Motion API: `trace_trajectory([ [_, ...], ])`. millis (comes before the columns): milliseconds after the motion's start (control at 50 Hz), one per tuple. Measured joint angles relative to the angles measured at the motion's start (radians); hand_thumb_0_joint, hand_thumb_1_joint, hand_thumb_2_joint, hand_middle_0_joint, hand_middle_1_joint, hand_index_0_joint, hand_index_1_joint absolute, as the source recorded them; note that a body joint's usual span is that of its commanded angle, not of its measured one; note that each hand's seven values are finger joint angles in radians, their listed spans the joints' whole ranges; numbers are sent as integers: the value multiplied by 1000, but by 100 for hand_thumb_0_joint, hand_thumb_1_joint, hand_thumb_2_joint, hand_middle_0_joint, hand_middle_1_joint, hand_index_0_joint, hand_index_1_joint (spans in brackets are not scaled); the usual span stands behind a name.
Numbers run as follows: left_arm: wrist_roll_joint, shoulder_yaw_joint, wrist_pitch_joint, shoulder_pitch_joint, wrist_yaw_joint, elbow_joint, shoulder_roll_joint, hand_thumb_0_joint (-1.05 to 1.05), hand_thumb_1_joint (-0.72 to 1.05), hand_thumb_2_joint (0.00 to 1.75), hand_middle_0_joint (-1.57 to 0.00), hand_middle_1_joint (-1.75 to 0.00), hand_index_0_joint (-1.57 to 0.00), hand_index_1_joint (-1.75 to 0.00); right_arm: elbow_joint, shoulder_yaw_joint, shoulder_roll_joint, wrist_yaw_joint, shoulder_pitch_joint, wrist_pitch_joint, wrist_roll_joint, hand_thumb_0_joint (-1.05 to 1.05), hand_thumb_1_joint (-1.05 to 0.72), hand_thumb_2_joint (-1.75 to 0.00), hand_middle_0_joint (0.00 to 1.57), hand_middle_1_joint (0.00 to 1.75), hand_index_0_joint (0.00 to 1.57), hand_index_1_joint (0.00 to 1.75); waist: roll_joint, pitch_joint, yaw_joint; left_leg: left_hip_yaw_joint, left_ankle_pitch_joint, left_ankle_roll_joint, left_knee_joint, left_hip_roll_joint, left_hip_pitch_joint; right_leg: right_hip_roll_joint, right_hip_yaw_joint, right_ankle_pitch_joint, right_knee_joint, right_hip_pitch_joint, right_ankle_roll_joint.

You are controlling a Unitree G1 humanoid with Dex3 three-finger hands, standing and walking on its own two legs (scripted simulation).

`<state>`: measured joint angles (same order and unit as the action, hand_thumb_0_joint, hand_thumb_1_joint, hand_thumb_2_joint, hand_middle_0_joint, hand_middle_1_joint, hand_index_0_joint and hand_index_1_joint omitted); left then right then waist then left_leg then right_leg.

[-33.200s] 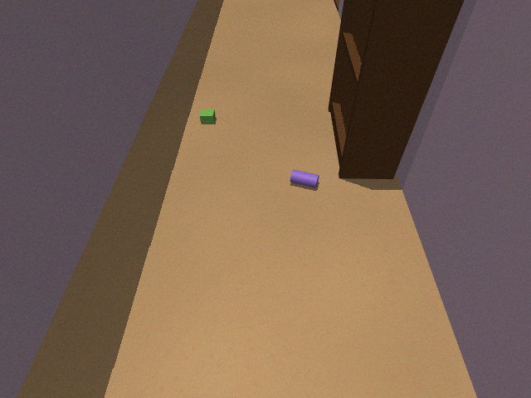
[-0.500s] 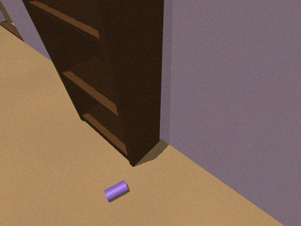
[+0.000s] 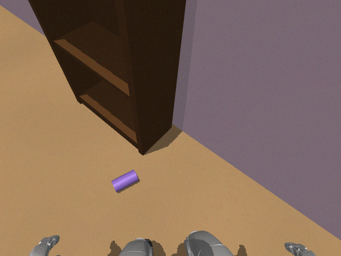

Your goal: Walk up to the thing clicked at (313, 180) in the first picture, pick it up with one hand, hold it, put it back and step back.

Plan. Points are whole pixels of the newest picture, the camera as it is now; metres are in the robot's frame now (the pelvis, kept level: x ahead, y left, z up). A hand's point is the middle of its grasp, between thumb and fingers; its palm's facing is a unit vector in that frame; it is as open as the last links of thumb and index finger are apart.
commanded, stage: step back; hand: left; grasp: from above
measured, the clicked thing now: (125, 180) +0.52 +0.23 -0.73
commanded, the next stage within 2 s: none
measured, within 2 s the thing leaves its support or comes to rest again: neither
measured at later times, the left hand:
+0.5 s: hand out of the picture -0.03 +0.23 -0.13, palm faces -0.02 -0.90 -0.44, open 7.4 cm
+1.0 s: hand out of the picture -0.17 +0.21 -0.16, palm faces -0.04 -0.91 -0.42, open 7.4 cm
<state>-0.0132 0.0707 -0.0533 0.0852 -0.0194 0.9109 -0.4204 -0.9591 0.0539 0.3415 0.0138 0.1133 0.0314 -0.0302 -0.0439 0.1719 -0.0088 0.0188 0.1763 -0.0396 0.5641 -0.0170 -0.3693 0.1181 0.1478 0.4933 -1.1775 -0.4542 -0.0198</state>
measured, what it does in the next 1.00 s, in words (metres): walks backwards: right foot, then left foot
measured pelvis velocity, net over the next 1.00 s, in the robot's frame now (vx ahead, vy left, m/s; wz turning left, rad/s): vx -0.27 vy -0.07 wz -0.04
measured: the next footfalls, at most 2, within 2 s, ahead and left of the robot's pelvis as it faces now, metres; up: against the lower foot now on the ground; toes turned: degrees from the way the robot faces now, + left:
right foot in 0.22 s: -0.05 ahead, -0.14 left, +0.00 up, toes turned -2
left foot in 0.60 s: -0.13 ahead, +0.08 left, +0.00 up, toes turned -1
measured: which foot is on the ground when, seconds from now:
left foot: down 0.00-0.26, up 0.28-0.58, down 0.60-1.00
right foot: up 0.00-0.20, down 0.22-0.64, up 0.66-0.94, down 0.96-1.00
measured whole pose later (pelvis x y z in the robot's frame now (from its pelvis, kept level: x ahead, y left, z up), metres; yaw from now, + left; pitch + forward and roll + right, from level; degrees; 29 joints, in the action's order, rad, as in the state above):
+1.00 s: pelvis -0.27 -0.07 -0.02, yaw -2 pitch -3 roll -2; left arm -0.03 0.08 -0.02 0.17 -0.01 0.86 -0.37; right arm -0.80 0.05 0.41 0.00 0.05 0.04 -0.01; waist 0.06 0.20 0.01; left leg -0.03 0.25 0.01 0.73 -0.09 -0.43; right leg 0.07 0.02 0.40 -0.68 -0.24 -0.02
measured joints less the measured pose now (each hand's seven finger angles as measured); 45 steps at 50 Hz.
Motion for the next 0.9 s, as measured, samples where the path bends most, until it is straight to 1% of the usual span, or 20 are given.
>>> trace_trajectory([
  [60,-4,4,-2,47,5,2,2,1,90,90,-21,-30,-20,-30,31,0,-4,-8,-7,-7,3,1,-90,-90,21,30,21,30,-3,-2,6,23,-21,-1,-14,-8,-6,-18,-5,-7,29,41,28],
  [140,-7,7,-7,90,11,7,11,1,90,90,-21,-30,-20,-30,69,-3,2,-10,-25,-10,4,1,-90,-90,21,30,21,30,2,7,15,51,-35,4,8,-23,-31,-61,-35,18,194,119,46],
  [180,-8,7,-3,104,17,9,18,1,90,90,-21,-30,-20,-30,81,-4,11,-9,-36,-5,3,1,-90,-90,21,30,21,30,11,8,19,61,-40,14,30,-33,-52,-86,-65,4,322,164,41],
  [220,-10,9,7,120,24,13,27,1,90,90,-21,-30,-20,-30,88,-3,25,-7,-45,5,5,1,-90,-90,21,30,21,30,29,3,24,66,-41,26,64,-47,-80,-98,-95,-60,464,213,24],
  [240,-15,11,11,120,25,21,45,1,90,90,-21,-30,-20,-30,84,2,40,-7,-51,11,8,1,-90,-90,21,30,21,30,68,12,17,43,-42,31,82,-66,-89,-77,-116,-77,479,224,14],
  [260,-22,11,13,127,29,22,59,1,90,90,-21,-30,-20,-30,78,7,49,-9,-48,18,13,1,-90,-90,21,30,21,30,97,12,9,11,6,30,106,-67,-101,-65,-137,-86,483,227,5],
  [280,-27,9,11,140,34,17,66,1,90,90,-21,-30,-20,-30,69,11,49,-12,-37,25,17,1,-90,-90,21,30,21,30,99,-2,10,-26,110,36,152,-36,-121,-71,-142,-89,479,220,-2],
  [320,-36,7,5,165,37,4,68,1,90,90,-21,-30,-20,-30,48,15,43,-16,-13,36,21,1,-90,-90,21,30,20,30,66,-28,43,-74,238,47,331,47,-155,-102,-114,-104,485,202,-18],
  [360,-37,8,5,180,31,-2,75,1,90,90,-21,-30,-20,-30,37,13,49,-14,9,33,29,1,-90,-90,21,30,20,30,55,-44,52,-124,240,48,479,110,-164,-121,-100,-147,535,200,-13],
  [420,-36,11,6,167,25,-20,80,1,90,90,-21,-30,-20,-30,42,7,65,-22,50,17,39,1,-90,-90,21,30,20,30,69,-58,31,-174,228,53,571,147,-141,-127,-125,-203,601,182,-8],
  [500,-32,13,22,113,9,-85,72,1,90,90,-21,-30,-20,-30,39,-3,74,-33,86,14,37,1,-90,-90,21,30,20,30,82,-33,21,-150,284,66,447,116,-34,-125,-164,-231,599,140,-14],
  [540,-27,11,26,80,2,-116,65,1,90,90,-21,-30,-20,-30,37,-6,68,-35,91,15,31,1,-90,-90,21,30,20,30,77,-12,17,-114,307,59,330,86,24,-130,-186,-232,573,116,-14],
  [580,-20,5,24,50,1,-140,55,1,90,90,-21,-30,-20,-30,40,-9,58,-32,91,8,27,1,-90,-90,21,30,20,30,64,5,11,-81,269,47,175,60,86,-141,-205,-225,530,87,-10],
  [600,-15,1,20,37,2,-147,49,1,90,90,-21,-30,-20,-30,43,-9,53,-29,90,3,24,1,-90,-90,21,30,20,30,56,11,7,-67,206,39,89,53,118,-148,-213,-218,501,70,-6],
  [640,-6,1,8,11,3,-145,33,1,90,90,-21,-30,-20,-30,41,-9,23,-25,69,-1,16,1,-90,-90,21,30,20,30,-6,38,17,-38,175,25,64,84,134,-178,-181,-221,461,51,-1],
  [660,-2,0,1,9,4,-140,34,1,90,90,-21,-30,-20,-30,49,-12,17,-18,66,-2,13,1,-90,-90,21,30,20,30,-13,37,19,-33,174,20,73,81,127,-161,-155,-171,433,41,-2],
  [700,-2,-2,-10,10,2,-122,45,1,90,90,-21,-30,-20,-30,65,-17,15,-10,62,-6,8,1,-90,-90,21,30,20,30,10,22,0,-54,167,14,86,54,108,-92,-108,-9,286,13,2],
  [760,5,-3,-14,24,6,-109,48,1,90,90,-21,-30,-20,-30,83,-22,9,-15,55,-7,1,1,-90,-90,21,30,21,30,20,-8,-4,-64,125,18,49,25,95,-20,-39,37,71,-14,-5],
  [820,5,1,-3,44,8,-108,41,1,90,90,-21,-30,-20,-30,101,-22,11,-18,29,-7,2,1,-90,-90,21,30,21,30,16,-22,10,-50,90,24,28,8,71,-11,-15,20,9,7,10],
  [900,0,7,10,66,5,-97,28,1,90,90,-21,-30,-20,-30,140,-17,22,-20,-16,-9,3,1,-90,-90,21,30,21,30,16,-4,25,-26,66,31,53,-12,22,-52,-38,21,167,92,39],
])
